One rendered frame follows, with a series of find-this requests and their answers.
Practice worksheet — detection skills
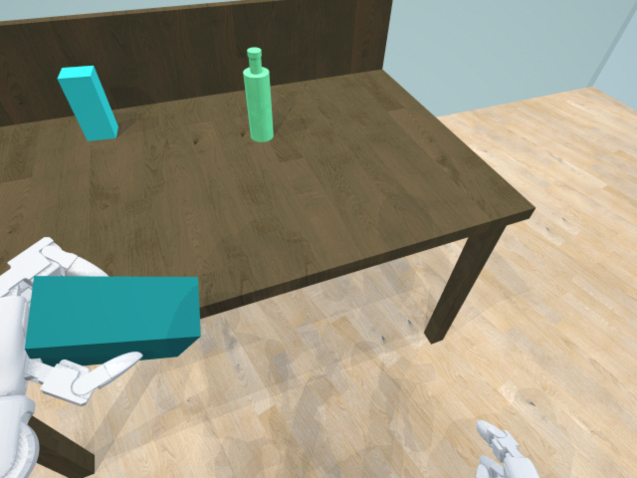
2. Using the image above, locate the table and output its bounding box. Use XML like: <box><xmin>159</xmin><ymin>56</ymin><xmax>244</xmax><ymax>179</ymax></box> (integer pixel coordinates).
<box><xmin>0</xmin><ymin>0</ymin><xmax>535</xmax><ymax>478</ymax></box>

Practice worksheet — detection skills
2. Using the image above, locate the robot left forearm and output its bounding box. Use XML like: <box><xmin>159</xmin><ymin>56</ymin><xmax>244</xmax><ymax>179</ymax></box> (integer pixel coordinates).
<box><xmin>0</xmin><ymin>395</ymin><xmax>39</xmax><ymax>478</ymax></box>

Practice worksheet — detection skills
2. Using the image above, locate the sponge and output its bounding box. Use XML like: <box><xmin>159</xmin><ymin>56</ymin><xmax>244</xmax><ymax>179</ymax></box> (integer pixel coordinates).
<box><xmin>25</xmin><ymin>276</ymin><xmax>201</xmax><ymax>367</ymax></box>

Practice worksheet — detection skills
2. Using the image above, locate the right robot hand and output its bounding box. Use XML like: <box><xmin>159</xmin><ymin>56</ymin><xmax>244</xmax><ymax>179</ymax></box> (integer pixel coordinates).
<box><xmin>476</xmin><ymin>420</ymin><xmax>539</xmax><ymax>478</ymax></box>

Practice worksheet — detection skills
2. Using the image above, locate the left robot hand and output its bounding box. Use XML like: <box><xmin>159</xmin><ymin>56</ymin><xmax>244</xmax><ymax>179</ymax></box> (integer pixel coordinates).
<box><xmin>0</xmin><ymin>237</ymin><xmax>143</xmax><ymax>406</ymax></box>

